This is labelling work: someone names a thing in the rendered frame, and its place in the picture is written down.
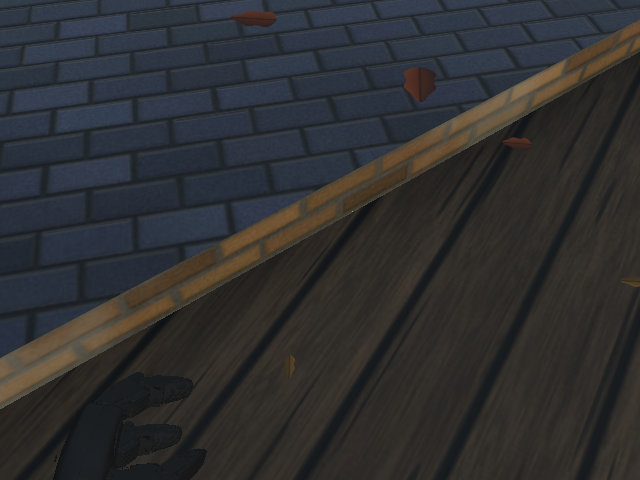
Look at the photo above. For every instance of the robot left hand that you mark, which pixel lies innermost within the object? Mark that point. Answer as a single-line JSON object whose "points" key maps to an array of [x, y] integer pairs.
{"points": [[99, 443]]}

